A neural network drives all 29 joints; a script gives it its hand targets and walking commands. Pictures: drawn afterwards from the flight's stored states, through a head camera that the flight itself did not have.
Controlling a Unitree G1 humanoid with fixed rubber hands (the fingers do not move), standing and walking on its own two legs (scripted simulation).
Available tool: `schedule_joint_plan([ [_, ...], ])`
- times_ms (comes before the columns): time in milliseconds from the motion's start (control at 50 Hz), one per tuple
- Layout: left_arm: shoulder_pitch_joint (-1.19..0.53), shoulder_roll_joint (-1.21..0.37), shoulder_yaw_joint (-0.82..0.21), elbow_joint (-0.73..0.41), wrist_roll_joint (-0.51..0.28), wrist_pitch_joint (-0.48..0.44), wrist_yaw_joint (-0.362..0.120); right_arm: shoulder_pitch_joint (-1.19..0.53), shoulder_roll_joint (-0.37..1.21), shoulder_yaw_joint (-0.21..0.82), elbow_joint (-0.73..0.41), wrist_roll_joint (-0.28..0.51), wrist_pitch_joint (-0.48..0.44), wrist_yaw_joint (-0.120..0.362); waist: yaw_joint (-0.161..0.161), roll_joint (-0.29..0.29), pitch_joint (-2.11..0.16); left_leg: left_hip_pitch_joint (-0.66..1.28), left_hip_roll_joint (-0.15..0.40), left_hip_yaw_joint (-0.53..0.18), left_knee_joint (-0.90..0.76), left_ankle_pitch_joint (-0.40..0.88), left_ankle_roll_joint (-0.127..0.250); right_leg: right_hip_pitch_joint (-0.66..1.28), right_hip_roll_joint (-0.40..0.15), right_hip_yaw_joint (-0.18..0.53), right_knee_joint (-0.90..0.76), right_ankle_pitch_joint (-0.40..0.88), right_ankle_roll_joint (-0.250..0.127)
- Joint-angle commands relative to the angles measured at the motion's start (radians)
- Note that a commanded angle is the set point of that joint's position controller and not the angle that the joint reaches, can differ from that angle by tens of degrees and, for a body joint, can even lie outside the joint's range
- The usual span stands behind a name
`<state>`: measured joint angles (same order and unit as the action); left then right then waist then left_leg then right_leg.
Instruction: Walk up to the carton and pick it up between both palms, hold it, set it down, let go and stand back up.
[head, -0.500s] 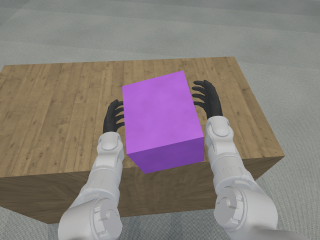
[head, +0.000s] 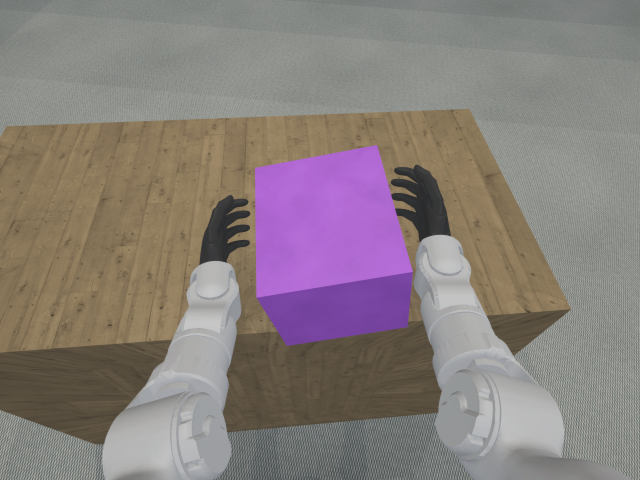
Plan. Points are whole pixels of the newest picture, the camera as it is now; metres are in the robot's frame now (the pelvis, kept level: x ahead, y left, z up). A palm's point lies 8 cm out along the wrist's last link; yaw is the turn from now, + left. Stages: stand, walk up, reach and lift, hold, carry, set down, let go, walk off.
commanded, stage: set down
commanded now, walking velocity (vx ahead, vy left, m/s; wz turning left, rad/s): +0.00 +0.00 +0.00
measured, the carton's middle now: (331, 247) +0.43 -0.02 +0.01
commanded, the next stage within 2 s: none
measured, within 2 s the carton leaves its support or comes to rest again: rests again in 0.06 s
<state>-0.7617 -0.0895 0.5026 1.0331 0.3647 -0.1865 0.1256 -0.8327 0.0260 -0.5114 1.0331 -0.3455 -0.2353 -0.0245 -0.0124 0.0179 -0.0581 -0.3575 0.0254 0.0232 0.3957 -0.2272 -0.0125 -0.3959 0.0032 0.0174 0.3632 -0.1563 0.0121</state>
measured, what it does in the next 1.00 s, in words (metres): shifts its weight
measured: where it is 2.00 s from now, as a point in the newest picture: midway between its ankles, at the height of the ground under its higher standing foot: outside the picture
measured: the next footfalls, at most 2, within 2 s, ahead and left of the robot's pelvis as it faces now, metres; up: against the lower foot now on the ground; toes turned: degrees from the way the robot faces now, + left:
none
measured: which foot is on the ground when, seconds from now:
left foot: down 0.00-1.00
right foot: down 0.00-1.00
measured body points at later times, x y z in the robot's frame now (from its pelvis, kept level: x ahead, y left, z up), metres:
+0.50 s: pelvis -0.02 +0.00 -0.01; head +0.07 -0.01 +0.43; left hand +0.42 +0.14 +0.03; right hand +0.42 -0.17 +0.04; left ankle -0.03 +0.12 -0.74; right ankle +0.00 -0.13 -0.74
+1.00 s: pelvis -0.06 +0.00 +0.00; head -0.07 -0.01 +0.45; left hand +0.32 +0.15 +0.06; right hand +0.32 -0.20 +0.05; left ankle -0.03 +0.12 -0.74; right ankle +0.00 -0.13 -0.74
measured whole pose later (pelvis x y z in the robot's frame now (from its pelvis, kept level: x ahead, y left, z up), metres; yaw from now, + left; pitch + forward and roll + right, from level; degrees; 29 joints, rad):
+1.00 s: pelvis -0.06 +0.00 +0.00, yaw +0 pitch +5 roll +0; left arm -0.54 0.05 0.09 0.94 -0.04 -0.14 0.15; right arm -0.56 -0.16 -0.06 1.03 0.18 -0.18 -0.04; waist -0.01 0.02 -0.13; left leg -0.33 0.03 0.02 0.42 -0.17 -0.01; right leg -0.36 0.00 0.02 0.36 -0.09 0.01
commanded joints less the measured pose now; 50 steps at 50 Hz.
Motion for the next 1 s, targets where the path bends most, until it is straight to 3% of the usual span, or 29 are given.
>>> schedule_joint_plan([
  [0, -0.479, 0.178, -0.162, -0.093, -0.159, -0.057, 0.055, -0.360, -0.110, 0.291, 0.066, 0.246, -0.030, -0.039, 0.057, -0.019, -0.713, -0.034, -0.012, 0.093, 0.078, 0.516, -0.037, 0.362, 0.050, -0.013, 0.107, 0.607, -0.003],
  [60, -0.510, 0.193, -0.207, 0.021, -0.221, -0.071, 0.049, -0.423, -0.137, 0.336, 0.064, 0.306, -0.030, -0.046, 0.064, -0.040, -0.739, -0.077, -0.015, 0.086, 0.087, 0.464, -0.039, 0.308, 0.050, -0.011, 0.098, 0.543, -0.016],
  [140, -0.545, 0.208, -0.278, 0.040, -0.313, -0.117, 0.049, -0.458, -0.200, 0.356, 0.030, 0.353, -0.038, -0.042, 0.049, -0.031, -0.838, -0.085, -0.005, 0.072, 0.103, 0.449, -0.050, 0.235, 0.056, -0.027, 0.107, 0.449, -0.030],
  [160, -0.574, 0.226, -0.272, 0.090, -0.323, -0.126, 0.048, -0.486, -0.201, 0.364, 0.025, 0.355, -0.035, -0.037, 0.068, -0.032, -0.858, -0.113, -0.007, 0.075, 0.100, 0.430, -0.048, 0.217, 0.054, -0.025, 0.113, 0.426, -0.027],
  [180, -0.552, 0.219, -0.301, 0.048, -0.335, -0.137, 0.049, -0.459, -0.221, 0.361, 0.003, 0.364, -0.042, -0.035, 0.043, -0.013, -0.905, -0.077, 0.000, 0.065, 0.111, 0.468, -0.060, 0.212, 0.058, -0.032, 0.118, 0.453, -0.033],
  [240, -0.561, 0.243, -0.290, 0.088, -0.354, -0.152, 0.048, -0.463, -0.265, 0.374, 0.025, 0.376, -0.047, -0.032, 0.054, -0.016, -0.933, -0.053, 0.004, 0.062, 0.129, 0.512, -0.073, 0.177, 0.062, -0.035, 0.125, 0.443, -0.031],
  [260, -0.509, 0.249, -0.299, 0.075, -0.355, -0.152, 0.046, -0.423, -0.283, 0.379, 0.022, 0.383, -0.048, -0.032, 0.043, -0.016, -0.940, -0.039, 0.004, 0.057, 0.132, 0.539, -0.074, 0.198, 0.064, -0.040, 0.128, 0.489, -0.030],
  [300, -0.493, 0.256, -0.294, 0.077, -0.350, -0.152, 0.040, -0.415, -0.295, 0.394, 0.051, 0.415, -0.051, -0.033, 0.062, -0.006, -0.919, -0.037, 0.004, 0.060, 0.135, 0.548, -0.077, 0.212, 0.060, -0.033, 0.137, 0.495, -0.023],
  [340, -0.521, 0.251, -0.317, 0.073, -0.360, -0.154, 0.042, -0.430, -0.315, 0.381, 0.086, 0.418, -0.049, -0.033, 0.054, 0.015, -0.940, 0.005, 0.011, 0.057, 0.142, 0.544, -0.091, 0.149, 0.065, -0.045, 0.123, 0.433, -0.027],
  [380, -0.487, 0.253, -0.318, 0.016, -0.370, -0.163, 0.046, -0.408, -0.315, 0.400, 0.025, 0.437, -0.067, -0.030, 0.068, 0.016, -0.982, 0.050, 0.015, 0.055, 0.153, 0.604, -0.096, 0.153, 0.069, -0.043, 0.121, 0.459, -0.026],
  [400, -0.443, 0.237, -0.332, -0.016, -0.379, -0.163, 0.045, -0.377, -0.317, 0.398, 0.002, 0.441, -0.075, -0.032, 0.057, 0.014, -1.008, 0.067, 0.015, 0.052, 0.163, 0.628, -0.100, 0.168, 0.072, -0.042, 0.125, 0.501, -0.026],
  [420, -0.379, 0.214, -0.341, -0.044, -0.372, -0.160, 0.044, -0.321, -0.326, 0.409, 0.006, 0.455, -0.090, -0.033, 0.049, 0.029, -1.006, 0.099, 0.019, 0.039, 0.167, 0.681, -0.108, 0.191, 0.077, -0.044, 0.129, 0.547, -0.027],
  [440, -0.299, 0.212, -0.333, -0.056, -0.361, -0.154, 0.037, -0.255, -0.329, 0.435, 0.015, 0.470, -0.104, -0.031, 0.066, 0.028, -0.973, 0.133, 0.017, 0.037, 0.166, 0.738, -0.106, 0.214, 0.080, -0.047, 0.127, 0.582, -0.024],
  [460, -0.343, 0.221, -0.317, -0.029, -0.354, -0.150, 0.033, -0.303, -0.330, 0.444, 0.037, 0.477, -0.102, -0.033, 0.083, 0.026, -0.957, 0.120, 0.014, 0.041, 0.165, 0.729, -0.106, 0.214, 0.075, -0.038, 0.117, 0.556, -0.019],
  [480, -0.275, 0.216, -0.317, -0.027, -0.342, -0.133, 0.027, -0.248, -0.334, 0.463, 0.047, 0.488, -0.105, -0.034, 0.078, 0.021, -0.922, 0.122, 0.008, 0.042, 0.152, 0.718, -0.102, 0.251, 0.078, -0.041, 0.105, 0.586, -0.020],
  [520, -0.248, 0.217, -0.320, -0.016, -0.342, -0.120, 0.018, -0.241, -0.341, 0.467, 0.017, 0.501, -0.105, -0.040, 0.077, 0.023, -0.900, 0.124, 0.005, 0.040, 0.140, 0.676, -0.097, 0.272, 0.078, -0.042, 0.107, 0.572, -0.016],
  [560, -0.193, 0.210, -0.319, -0.026, -0.335, -0.108, 0.012, -0.214, -0.341, 0.510, -0.009, 0.534, -0.115, -0.043, 0.098, 0.019, -0.838, 0.126, -0.005, 0.051, 0.125, 0.649, -0.088, 0.304, 0.079, -0.038, 0.098, 0.566, -0.014],
  [580, -0.248, 0.213, -0.339, 0.001, -0.348, -0.102, 0.009, -0.266, -0.358, 0.494, 0.007, 0.537, -0.105, -0.043, 0.081, 0.027, -0.787, 0.133, -0.001, 0.043, 0.115, 0.605, -0.091, 0.255, 0.079, -0.048, 0.084, 0.484, -0.014],
  [680, -0.089, 0.189, -0.362, -0.113, -0.363, -0.065, 0.010, -0.133, -0.379, 0.535, -0.064, 0.585, -0.102, -0.037, 0.094, 0.008, -0.652, 0.206, -0.003, 0.031, 0.081, 0.555, -0.082, 0.268, 0.091, -0.053, 0.046, 0.403, -0.027],
  [720, -0.141, 0.213, -0.388, -0.119, -0.384, -0.054, 0.009, -0.176, -0.399, 0.517, -0.094, 0.595, -0.080, -0.032, 0.077, -0.006, -0.564, 0.177, -0.006, 0.025, 0.050, 0.434, -0.070, 0.234, 0.093, -0.063, 0.028, 0.272, -0.027],
  [760, -0.050, 0.200, -0.397, -0.175, -0.393, -0.042, 0.010, -0.080, -0.384, 0.543, -0.117, 0.614, -0.065, -0.025, 0.076, -0.009, -0.464, 0.182, -0.010, 0.021, 0.020, 0.374, -0.059, 0.262, 0.087, -0.060, 0.010, 0.226, -0.033],
  [780, -0.089, 0.214, -0.397, -0.178, -0.401, -0.035, 0.015, -0.127, -0.382, 0.542, -0.138, 0.619, -0.052, -0.023, 0.094, -0.013, -0.450, 0.165, -0.011, 0.026, 0.008, 0.311, -0.055, 0.242, 0.079, -0.053, -0.002, 0.152, -0.035],
  [820, -0.026, 0.190, -0.440, -0.251, -0.419, -0.019, 0.021, -0.061, -0.382, 0.538, -0.179, 0.623, -0.030, -0.012, 0.069, -0.026, -0.400, 0.178, -0.006, 0.009, -0.025, 0.236, -0.048, 0.247, 0.083, -0.054, -0.013, 0.103, -0.045],
  [860, -0.088, 0.224, -0.432, -0.222, -0.432, -0.007, 0.028, -0.123, -0.381, 0.526, -0.224, 0.606, 0.003, -0.003, 0.090, -0.047, -0.344, 0.126, -0.011, 0.014, -0.043, 0.100, -0.036, 0.205, 0.072, -0.045, -0.016, -0.034, -0.045],
  [880, -0.046, 0.214, -0.450, -0.273, -0.438, 0.003, 0.034, -0.071, -0.387, 0.520, -0.218, 0.602, 0.016, 0.005, 0.071, -0.044, -0.319, 0.136, -0.010, 0.007, -0.057, 0.059, -0.032, 0.222, 0.071, -0.045, -0.018, -0.048, -0.049],
  [920, -0.049, 0.224, -0.444, -0.278, -0.438, 0.024, 0.041, -0.076, -0.385, 0.516, -0.230, 0.583, 0.045, 0.013, 0.081, -0.061, -0.257, 0.101, -0.017, 0.010, -0.074, -0.043, -0.017, 0.228, 0.061, -0.026, -0.027, -0.149, -0.052],
  [940, -0.069, 0.231, -0.433, -0.266, -0.447, 0.029, 0.043, -0.092, -0.372, 0.513, -0.235, 0.567, 0.056, 0.015, 0.090, -0.075, -0.251, 0.078, -0.023, 0.019, -0.077, -0.072, -0.010, 0.220, 0.057, -0.019, -0.025, -0.189, -0.046],
  [960, 0.032, 0.207, -0.460, -0.340, -0.448, 0.040, 0.047, 0.004, -0.377, 0.506, -0.265, 0.571, 0.056, 0.018, 0.067, -0.076, -0.270, 0.117, -0.020, 0.005, -0.077, -0.032, -0.009, 0.257, 0.063, -0.021, -0.019, -0.137, -0.050],
  [980, -0.010, 0.217, -0.453, -0.313, -0.453, 0.047, 0.046, -0.033, -0.367, 0.509, -0.275, 0.569, 0.062, 0.016, 0.081, -0.090, -0.263, 0.105, -0.025, 0.019, -0.077, -0.054, -0.006, 0.249, 0.054, -0.014, -0.025, -0.172, -0.046],
])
